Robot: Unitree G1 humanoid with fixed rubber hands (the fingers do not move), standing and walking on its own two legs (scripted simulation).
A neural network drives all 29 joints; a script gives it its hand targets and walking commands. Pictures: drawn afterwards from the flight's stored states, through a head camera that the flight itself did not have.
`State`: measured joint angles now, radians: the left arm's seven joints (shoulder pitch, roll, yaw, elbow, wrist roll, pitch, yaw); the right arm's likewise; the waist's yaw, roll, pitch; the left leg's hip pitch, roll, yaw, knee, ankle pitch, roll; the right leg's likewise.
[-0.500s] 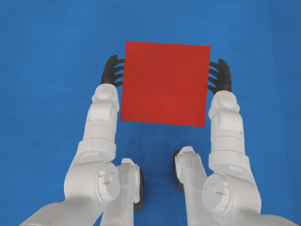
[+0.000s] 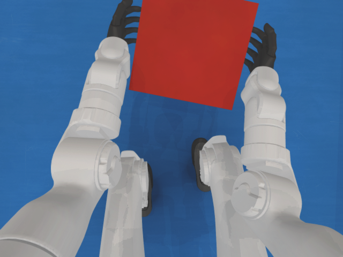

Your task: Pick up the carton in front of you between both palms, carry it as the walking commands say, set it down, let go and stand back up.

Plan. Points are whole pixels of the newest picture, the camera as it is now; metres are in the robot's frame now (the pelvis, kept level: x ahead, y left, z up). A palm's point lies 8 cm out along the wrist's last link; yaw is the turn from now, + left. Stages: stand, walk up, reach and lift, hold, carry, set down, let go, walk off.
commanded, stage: set down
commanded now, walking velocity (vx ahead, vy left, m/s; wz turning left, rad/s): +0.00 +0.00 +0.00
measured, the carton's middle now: (186, 57) +0.51 -0.08 -0.21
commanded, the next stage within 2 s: none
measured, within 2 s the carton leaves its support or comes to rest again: rests again in 1.14 s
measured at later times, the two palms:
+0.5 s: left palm (137, 43) +0.58 +0.04 -0.25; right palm (250, 65) +0.48 -0.24 -0.22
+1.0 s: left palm (138, 43) +0.58 +0.03 -0.25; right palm (253, 64) +0.48 -0.26 -0.23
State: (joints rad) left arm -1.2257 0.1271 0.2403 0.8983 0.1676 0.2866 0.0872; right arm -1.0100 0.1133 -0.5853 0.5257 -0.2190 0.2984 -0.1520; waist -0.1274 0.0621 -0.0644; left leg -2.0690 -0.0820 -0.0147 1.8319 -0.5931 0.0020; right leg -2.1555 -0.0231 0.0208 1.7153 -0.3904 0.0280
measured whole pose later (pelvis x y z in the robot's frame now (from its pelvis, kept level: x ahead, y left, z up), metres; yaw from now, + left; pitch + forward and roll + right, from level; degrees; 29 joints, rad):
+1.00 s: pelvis -0.01 +0.01 -0.09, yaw -2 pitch +44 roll -4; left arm -1.59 0.26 0.13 1.16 0.19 0.22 0.00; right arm -1.34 -0.11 -0.67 0.86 -0.12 0.23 -0.05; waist -0.20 -0.01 0.23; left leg -2.27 -0.10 -0.03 2.17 -0.66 0.01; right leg -2.34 0.01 0.03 2.01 -0.43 0.08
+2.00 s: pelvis -0.02 +0.00 -0.09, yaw -3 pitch +39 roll -5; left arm -1.67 0.52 -0.19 1.17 -0.13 0.17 0.00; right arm -1.30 -0.15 -0.41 0.93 0.17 0.07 -0.17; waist -0.20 -0.01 0.31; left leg -2.22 -0.09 -0.07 2.17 -0.64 -0.02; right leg -2.28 0.02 -0.02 2.00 -0.41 0.05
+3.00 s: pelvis +0.03 +0.00 +0.16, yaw +0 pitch +45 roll +0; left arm -1.28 0.38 0.16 1.03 0.12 0.23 -0.08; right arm -0.87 -0.02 -0.43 0.55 -0.02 0.21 -0.10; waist -0.21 0.05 -0.06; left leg -1.58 -0.06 -0.05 1.19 -0.41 0.00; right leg -1.64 0.01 0.04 1.09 -0.24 0.04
